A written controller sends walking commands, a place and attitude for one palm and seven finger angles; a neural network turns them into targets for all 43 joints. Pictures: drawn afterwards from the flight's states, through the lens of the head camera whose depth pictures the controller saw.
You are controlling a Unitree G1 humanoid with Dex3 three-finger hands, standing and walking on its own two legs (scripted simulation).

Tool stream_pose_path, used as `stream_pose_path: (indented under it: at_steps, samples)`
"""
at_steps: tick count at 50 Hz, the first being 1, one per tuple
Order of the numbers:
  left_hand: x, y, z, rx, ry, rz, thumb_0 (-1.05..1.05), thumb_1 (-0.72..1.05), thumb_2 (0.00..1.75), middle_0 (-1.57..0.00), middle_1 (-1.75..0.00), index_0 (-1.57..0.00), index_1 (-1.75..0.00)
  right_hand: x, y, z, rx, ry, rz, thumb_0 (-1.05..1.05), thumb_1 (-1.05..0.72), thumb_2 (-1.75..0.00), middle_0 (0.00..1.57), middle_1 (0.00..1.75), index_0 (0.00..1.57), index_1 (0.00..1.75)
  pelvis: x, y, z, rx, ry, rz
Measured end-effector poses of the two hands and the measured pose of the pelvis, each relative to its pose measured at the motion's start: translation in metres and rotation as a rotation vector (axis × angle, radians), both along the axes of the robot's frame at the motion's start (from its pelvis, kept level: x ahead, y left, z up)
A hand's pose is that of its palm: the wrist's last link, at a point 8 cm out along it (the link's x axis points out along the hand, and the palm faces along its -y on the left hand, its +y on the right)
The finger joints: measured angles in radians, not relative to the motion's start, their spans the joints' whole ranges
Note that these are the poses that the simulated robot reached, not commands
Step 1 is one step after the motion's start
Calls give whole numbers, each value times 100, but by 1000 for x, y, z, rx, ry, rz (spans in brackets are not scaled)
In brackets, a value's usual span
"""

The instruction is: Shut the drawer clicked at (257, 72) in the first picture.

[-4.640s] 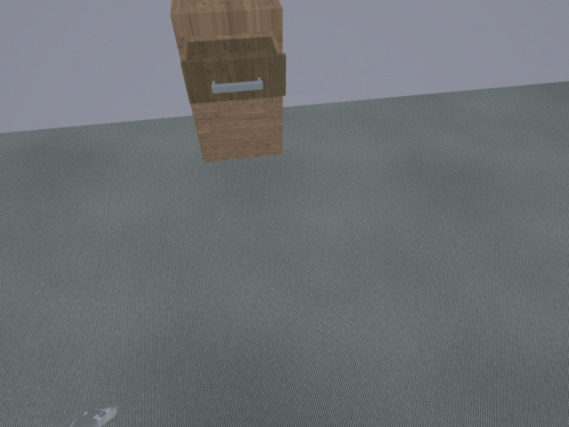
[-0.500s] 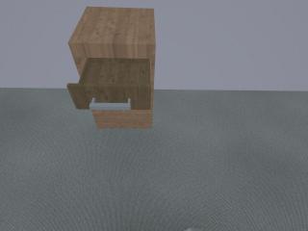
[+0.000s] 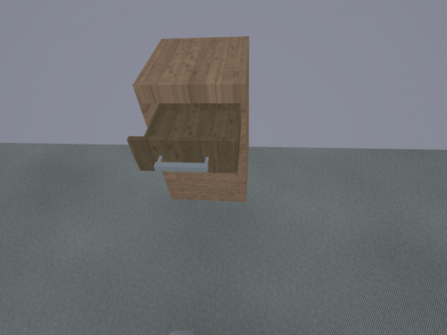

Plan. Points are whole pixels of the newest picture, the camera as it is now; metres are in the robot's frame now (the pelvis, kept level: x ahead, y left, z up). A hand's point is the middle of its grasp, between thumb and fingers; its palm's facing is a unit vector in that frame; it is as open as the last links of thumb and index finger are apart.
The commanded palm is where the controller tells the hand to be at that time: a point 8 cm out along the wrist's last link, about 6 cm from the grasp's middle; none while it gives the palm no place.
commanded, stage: take the last steps up to it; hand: left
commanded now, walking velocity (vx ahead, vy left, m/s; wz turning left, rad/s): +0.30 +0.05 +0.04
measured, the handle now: (182, 162) +0.71 +0.23 -0.21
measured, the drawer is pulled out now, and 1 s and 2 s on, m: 0.22 0.22 0.22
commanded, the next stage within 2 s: come to a stop and stand still in 0.92 s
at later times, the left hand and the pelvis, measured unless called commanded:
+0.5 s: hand out of the picture +0.12 +0.28 -0.19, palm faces +0.06 -0.98 -0.17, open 7.4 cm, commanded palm none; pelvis +0.12 +0.10 -0.01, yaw -2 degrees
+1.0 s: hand (160, 247) +0.36 +0.22 -0.18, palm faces +0.00 -0.97 -0.23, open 7.2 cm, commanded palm none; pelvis +0.28 +0.04 -0.02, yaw -2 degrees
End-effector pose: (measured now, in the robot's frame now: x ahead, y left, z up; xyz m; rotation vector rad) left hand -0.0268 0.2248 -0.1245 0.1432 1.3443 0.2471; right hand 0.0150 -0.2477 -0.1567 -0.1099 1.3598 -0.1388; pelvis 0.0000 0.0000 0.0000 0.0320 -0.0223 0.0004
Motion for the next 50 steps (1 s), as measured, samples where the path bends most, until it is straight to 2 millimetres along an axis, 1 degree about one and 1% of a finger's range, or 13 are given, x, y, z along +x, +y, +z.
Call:
stream_pose_path:
  at_steps: [4, 9, 12, 15, 17, 20, 27, 33, 39, 42, 44, 47, 50]
  samples:
    - [-30, 1, -4, -33, 93, 54, 0, 91, 90, -20, -30, -20, -30, 18, 13, 2, -5, 12, 34, 0, -91, -90, 20, 29, 20, 29, 11, 11, 0, -12, 8, 11]
    - [-55, 11, -10, -85, 210, 112, 0, 91, 90, -20, -30, -20, -30, 67, 46, 7, -8, -36, 87, 0, -91, -90, 20, 29, 20, 29, 30, 35, -3, -28, 18, 16]
    - [-58, 26, -19, -116, 270, 134, 0, 91, 90, -20, -30, -20, -30, 103, 72, 9, -17, -98, 115, 0, -91, -90, 20, 29, 20, 29, 46, 55, -10, -43, 21, 13]
    - [-45, 46, -33, -139, 316, 118, 0, 91, 90, -20, -30, -20, -30, 130, 97, 6, -35, -172, 109, 0, -91, -90, 20, 30, 20, 29, 62, 74, -21, -50, 16, 4]
    - [-20, 60, -36, -136, 306, 85, 0, 91, 90, -20, -30, -20, -30, 136, 107, 12, -44, -196, 72, -1, -92, -90, 20, 30, 20, 29, 72, 82, -18, -43, 11, -14]
    - [35, 82, -36, -122, 225, 33, 0, 91, 90, -20, -30, -20, -30, 138, 108, 21, -80, -201, 20, -2, -95, -90, 21, 30, 20, 30, 89, 92, -11, -37, 10, -29]
    - [182, 110, -32, -70, -33, -53, 0, 91, 90, -20, -30, -20, -30, 110, 123, 18, -68, -49, -37, -2, -94, -90, 20, 30, 20, 29, 132, 99, -6, -24, 9, -36]
    - [287, 100, -22, -54, -154, -134, 0, 91, 90, -20, -30, -20, -30, 81, 138, 7, -8, 119, -106, -1, -92, -90, 20, 30, 20, 29, 171, 93, -10, -13, 8, -37]
    - [376, 66, -21, -41, -208, -233, 0, 91, 90, -20, -30, -20, -30, 73, 137, -3, 52, 266, -178, 0, -91, -90, 20, 30, 20, 29, 217, 72, -21, -14, 6, -52]
    - [404, 48, -28, -33, -248, -239, 0, 91, 90, -20, -30, -20, -30, 86, 124, -14, 74, 317, -192, 0, -91, -90, 20, 30, 20, 29, 242, 55, -33, -16, 1, -58]
    - [406, 39, -29, -39, -244, -220, 0, 91, 90, -20, -30, -20, -30, 108, 112, -17, 68, 304, -185, 0, -91, -90, 20, 30, 20, 29, 252, 49, -32, -27, -8, -55]
    - [393, 32, -26, -42, -189, -179, 0, 91, 90, -20, -30, -20, -30, 157, 90, -17, 43, 218, -156, 0, -91, -90, 20, 30, 20, 29, 266, 42, -24, -31, -12, -52]
    - [383, 39, -19, -3, -146, -131, -2, 94, 90, -21, -30, -20, -30, 215, 71, -13, 18, 101, -116, 0, -91, -90, 20, 30, 20, 29, 278, 36, -16, -32, -2, -44]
